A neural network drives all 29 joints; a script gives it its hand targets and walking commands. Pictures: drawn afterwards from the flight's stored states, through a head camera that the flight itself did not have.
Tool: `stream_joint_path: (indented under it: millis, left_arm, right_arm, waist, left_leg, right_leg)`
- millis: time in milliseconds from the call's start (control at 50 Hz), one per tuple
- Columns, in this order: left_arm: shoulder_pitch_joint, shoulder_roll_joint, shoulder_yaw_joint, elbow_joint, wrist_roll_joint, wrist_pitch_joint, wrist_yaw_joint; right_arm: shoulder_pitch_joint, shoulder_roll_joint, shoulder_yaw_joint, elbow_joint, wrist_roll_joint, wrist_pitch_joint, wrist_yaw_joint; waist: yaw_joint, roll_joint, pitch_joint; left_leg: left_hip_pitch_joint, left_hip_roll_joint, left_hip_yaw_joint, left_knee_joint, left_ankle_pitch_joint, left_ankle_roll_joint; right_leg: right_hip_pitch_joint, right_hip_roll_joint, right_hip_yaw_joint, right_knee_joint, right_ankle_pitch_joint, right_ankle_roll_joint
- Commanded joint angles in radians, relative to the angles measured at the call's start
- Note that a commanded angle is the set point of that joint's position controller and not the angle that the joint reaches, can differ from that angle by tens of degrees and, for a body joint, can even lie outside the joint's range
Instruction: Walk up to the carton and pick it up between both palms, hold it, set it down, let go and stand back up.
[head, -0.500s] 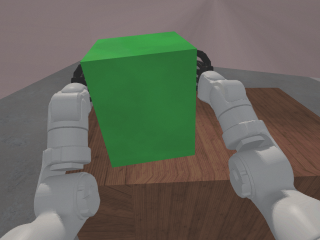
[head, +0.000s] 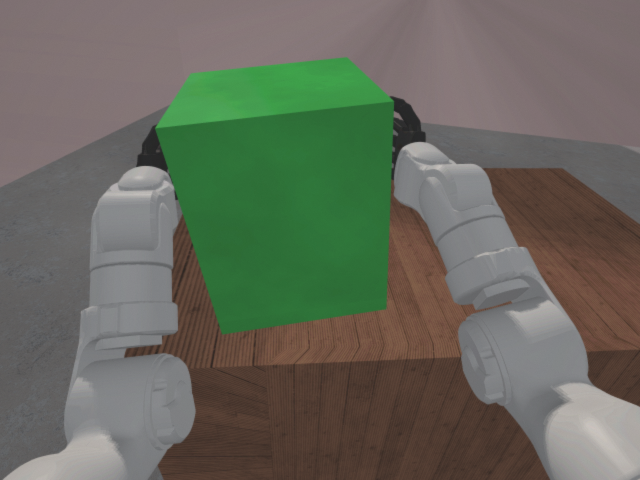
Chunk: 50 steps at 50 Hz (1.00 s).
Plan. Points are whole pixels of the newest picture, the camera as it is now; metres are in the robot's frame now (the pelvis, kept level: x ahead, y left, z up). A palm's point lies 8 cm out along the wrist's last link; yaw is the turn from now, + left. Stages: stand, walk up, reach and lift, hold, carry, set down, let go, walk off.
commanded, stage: hold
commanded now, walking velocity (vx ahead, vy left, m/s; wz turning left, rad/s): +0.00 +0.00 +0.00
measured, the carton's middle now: (287, 189) +0.39 +0.01 +0.25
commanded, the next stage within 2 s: none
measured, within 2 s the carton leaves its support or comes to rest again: neither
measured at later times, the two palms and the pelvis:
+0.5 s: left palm (155, 179) +0.37 +0.15 +0.28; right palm (411, 155) +0.37 -0.14 +0.30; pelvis -0.01 +0.00 +0.00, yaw -1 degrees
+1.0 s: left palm (155, 177) +0.37 +0.15 +0.28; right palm (411, 155) +0.37 -0.14 +0.30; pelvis -0.01 +0.00 +0.00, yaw +0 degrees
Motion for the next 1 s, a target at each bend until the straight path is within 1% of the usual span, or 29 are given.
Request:
stream_joint_path:
  millis: [0, 40, 60, 100, 120, 180, 200, 220, 240, 260, 280, 420, 480, 520, 540, 560, 580, 600, 640, 680, 720, 740, 760, 820, 840, 860, 940, 960, 980]
  left_arm:
    - [-0.973, -0.593, -0.382, -0.215, -0.191, -0.1, -0.136]
    - [-0.97, -0.6, -0.385, -0.203, -0.19, -0.097, -0.135]
    - [-0.968, -0.606, -0.39, -0.219, -0.19, -0.099, -0.133]
    - [-0.956, -0.598, -0.374, -0.194, -0.182, -0.096, -0.13]
    - [-0.958, -0.607, -0.373, -0.208, -0.185, -0.097, -0.129]
    - [-0.969, -0.596, -0.356, -0.183, -0.18, -0.099, -0.131]
    - [-0.979, -0.598, -0.369, -0.187, -0.183, -0.101, -0.132]
    - [-0.968, -0.588, -0.354, -0.157, -0.176, -0.099, -0.131]
    - [-0.971, -0.599, -0.356, -0.154, -0.179, -0.101, -0.133]
    - [-0.973, -0.595, -0.356, -0.157, -0.181, -0.104, -0.132]
    - [-0.984, -0.592, -0.346, -0.157, -0.174, -0.105, -0.132]
    - [-1.0, -0.595, -0.346, -0.132, -0.184, -0.113, -0.134]
    - [-1.016, -0.593, -0.351, -0.131, -0.188, -0.122, -0.136]
    - [-1.023, -0.595, -0.349, -0.135, -0.193, -0.125, -0.133]
    - [-1.028, -0.59, -0.344, -0.135, -0.199, -0.126, -0.133]
    - [-1.011, -0.591, -0.341, -0.109, -0.195, -0.125, -0.133]
    - [-1.006, -0.577, -0.323, -0.096, -0.187, -0.124, -0.134]
    - [-1.018, -0.579, -0.332, -0.119, -0.194, -0.129, -0.136]
    - [-0.997, -0.581, -0.33, -0.121, -0.188, -0.127, -0.137]
    - [-1.005, -0.579, -0.334, -0.118, -0.189, -0.127, -0.137]
    - [-1.013, -0.588, -0.336, -0.107, -0.188, -0.123, -0.139]
    - [-1.021, -0.592, -0.339, -0.119, -0.192, -0.125, -0.139]
    - [-1.026, -0.588, -0.341, -0.117, -0.196, -0.125, -0.139]
    - [-1.012, -0.589, -0.337, -0.108, -0.192, -0.127, -0.141]
    - [-1.007, -0.581, -0.321, -0.093, -0.181, -0.126, -0.142]
    - [-1.013, -0.593, -0.329, -0.103, -0.185, -0.126, -0.142]
    - [-1.013, -0.586, -0.335, -0.135, -0.193, -0.133, -0.133]
    - [-1.005, -0.58, -0.331, -0.121, -0.191, -0.13, -0.133]
    - [-1.0, -0.582, -0.328, -0.115, -0.19, -0.126, -0.134]
  right_arm:
    - [-0.753, 0.713, 0.208, -0.297, 0.149, 0.001, 0.133]
    - [-0.761, 0.706, 0.199, -0.282, 0.146, 0.001, 0.142]
    - [-0.767, 0.708, 0.202, -0.294, 0.148, -0.003, 0.144]
    - [-0.772, 0.707, 0.205, -0.274, 0.142, 0.0, 0.146]
    - [-0.767, 0.711, 0.202, -0.279, 0.147, -0.002, 0.148]
    - [-0.787, 0.717, 0.205, -0.265, 0.146, -0.002, 0.149]
    - [-0.783, 0.719, 0.205, -0.262, 0.148, -0.003, 0.15]
    - [-0.782, 0.71, 0.192, -0.242, 0.142, -0.001, 0.151]
    - [-0.795, 0.712, 0.196, -0.247, 0.141, -0.004, 0.152]
    - [-0.788, 0.714, 0.19, -0.237, 0.136, -0.004, 0.151]
    - [-0.787, 0.719, 0.192, -0.227, 0.135, -0.005, 0.152]
    - [-0.814, 0.728, 0.173, -0.239, 0.132, -0.012, 0.146]
    - [-0.8, 0.733, 0.162, -0.204, 0.122, -0.01, 0.148]
    - [-0.819, 0.732, 0.162, -0.232, 0.131, -0.014, 0.15]
    - [-0.839, 0.748, 0.175, -0.251, 0.135, -0.016, 0.149]
    - [-0.829, 0.739, 0.17, -0.234, 0.13, -0.012, 0.147]
    - [-0.835, 0.735, 0.169, -0.237, 0.129, -0.01, 0.145]
    - [-0.836, 0.747, 0.179, -0.246, 0.137, -0.013, 0.145]
    - [-0.81, 0.735, 0.18, -0.232, 0.139, -0.01, 0.141]
    - [-0.813, 0.737, 0.18, -0.24, 0.139, -0.01, 0.14]
    - [-0.814, 0.734, 0.163, -0.217, 0.125, -0.007, 0.14]
    - [-0.812, 0.737, 0.159, -0.214, 0.126, -0.007, 0.143]
    - [-0.822, 0.734, 0.161, -0.231, 0.13, -0.01, 0.143]
    - [-0.81, 0.731, 0.158, -0.223, 0.128, -0.008, 0.141]
    - [-0.801, 0.72, 0.153, -0.197, 0.125, -0.003, 0.143]
    - [-0.811, 0.73, 0.156, -0.21, 0.126, -0.005, 0.144]
    - [-0.819, 0.736, 0.181, -0.24, 0.143, -0.012, 0.144]
    - [-0.812, 0.73, 0.181, -0.23, 0.146, -0.01, 0.143]
    - [-0.825, 0.733, 0.191, -0.244, 0.147, -0.01, 0.142]
  waist:
    - [-0.009, 0.073, -0.387]
    - [-0.01, 0.078, -0.377]
    - [-0.009, 0.081, -0.399]
    - [0.001, 0.06, -0.377]
    - [0.002, 0.063, -0.383]
    - [0.012, 0.047, -0.385]
    - [0.005, 0.054, -0.395]
    - [0.005, 0.05, -0.367]
    - [0.011, 0.049, -0.38]
    - [0.007, 0.048, -0.378]
    - [0.015, 0.052, -0.374]
    - [0.005, 0.05, -0.396]
    - [0.003, 0.057, -0.381]
    - [0.003, 0.06, -0.409]
    - [0.014, 0.049, -0.427]
    - [0.009, 0.042, -0.395]
    - [0.013, 0.033, -0.397]
    - [0.012, 0.028, -0.421]
    - [0.015, 0.042, -0.414]
    - [0.01, 0.046, -0.408]
    - [0.001, 0.059, -0.377]
    - [0.004, 0.055, -0.379]
    - [-0.002, 0.059, -0.404]
    - [-0.004, 0.059, -0.391]
    - [0.001, 0.063, -0.365]
    - [0.003, 0.061, -0.38]
    - [0.008, 0.051, -0.425]
    - [0.007, 0.045, -0.398]
    - [0.016, 0.042, -0.4]
  left_leg:
    - [0.044, -0.083, -0.026, -0.058, 0.286, -0.059]
    - [0.037, -0.078, -0.026, -0.066, 0.274, -0.061]
    - [0.049, -0.076, -0.028, -0.066, 0.298, -0.063]
    - [0.044, -0.078, -0.024, -0.065, 0.287, -0.063]
    - [0.049, -0.076, -0.028, -0.066, 0.295, -0.062]
    - [0.037, -0.078, -0.02, -0.071, 0.278, -0.054]
    - [0.041, -0.076, -0.02, -0.071, 0.267, -0.052]
    - [0.033, -0.076, -0.022, -0.076, 0.257, -0.053]
    - [0.028, -0.077, -0.015, -0.077, 0.244, -0.051]
    - [0.019, -0.076, -0.018, -0.076, 0.243, -0.049]
    - [0.025, -0.079, -0.017, -0.081, 0.23, -0.049]
    - [0.023, -0.08, -0.017, -0.071, 0.225, -0.044]
    - [0.001, -0.084, -0.014, -0.078, 0.202, -0.045]
    - [0.002, -0.08, -0.017, -0.073, 0.204, -0.045]
    - [-0.001, -0.083, -0.017, -0.07, 0.202, -0.037]
    - [-0.008, -0.082, -0.017, -0.074, 0.201, -0.037]
    - [-0.011, -0.084, -0.016, -0.076, 0.19, -0.032]
    - [-0.004, -0.086, -0.015, -0.071, 0.213, -0.03]
    - [0.008, -0.088, -0.014, -0.069, 0.227, -0.036]
    - [0.005, -0.088, -0.012, -0.068, 0.212, -0.038]
    - [-0.01, -0.085, -0.016, -0.077, 0.19, -0.041]
    - [-0.001, -0.08, -0.017, -0.08, 0.191, -0.042]
    - [0.004, -0.084, -0.018, -0.073, 0.199, -0.04]
    - [0.0, -0.084, -0.02, -0.074, 0.201, -0.043]
    - [-0.016, -0.083, -0.019, -0.079, 0.188, -0.042]
    - [-0.014, -0.083, -0.019, -0.081, 0.183, -0.042]
    - [0.013, -0.085, -0.02, -0.064, 0.257, -0.047]
    - [0.005, -0.084, -0.024, -0.064, 0.25, -0.045]
    - [0.004, -0.086, -0.019, -0.069, 0.234, -0.045]
  right_leg:
    - [0.144, 0.084, 0.077, -0.001, 0.232, 0.056]
    - [0.146, 0.084, 0.077, -0.002, 0.222, 0.052]
    - [0.153, 0.087, 0.078, 0.004, 0.24, 0.051]
    - [0.152, 0.088, 0.077, -0.002, 0.23, 0.052]
    - [0.158, 0.089, 0.076, 0.001, 0.238, 0.051]
    - [0.151, 0.086, 0.074, 0.001, 0.229, 0.056]
    - [0.149, 0.086, 0.079, 0.001, 0.223, 0.058]
    - [0.142, 0.085, 0.078, -0.005, 0.216, 0.055]
    - [0.151, 0.084, 0.081, -0.006, 0.2, 0.056]
    - [0.15, 0.083, 0.082, -0.004, 0.203, 0.054]
    - [0.144, 0.083, 0.078, -0.002, 0.197, 0.056]
    - [0.147, 0.08, 0.086, -0.01, 0.195, 0.058]
    - [0.138, 0.077, 0.086, -0.008, 0.182, 0.059]
    - [0.147, 0.076, 0.089, -0.004, 0.185, 0.057]
    - [0.154, 0.075, 0.086, -0.003, 0.186, 0.062]
    - [0.148, 0.075, 0.087, -0.009, 0.188, 0.06]
    - [0.155, 0.071, 0.091, -0.01, 0.184, 0.064]
    - [0.16, 0.073, 0.095, -0.005, 0.213, 0.068]
    - [0.166, 0.073, 0.09, -0.002, 0.224, 0.065]
    - [0.154, 0.073, 0.092, -0.007, 0.203, 0.067]
    - [0.139, 0.074, 0.086, -0.011, 0.169, 0.059]
    - [0.137, 0.077, 0.083, -0.011, 0.163, 0.056]
    - [0.138, 0.073, 0.091, -0.012, 0.169, 0.056]
    - [0.153, 0.071, 0.094, -0.01, 0.187, 0.062]
    - [0.145, 0.072, 0.092, -0.01, 0.169, 0.06]
    - [0.157, 0.072, 0.088, -0.009, 0.166, 0.061]
    - [0.164, 0.078, 0.085, 0.001, 0.231, 0.058]
    - [0.151, 0.076, 0.085, -0.001, 0.229, 0.06]
    - [0.158, 0.075, 0.085, -0.005, 0.212, 0.061]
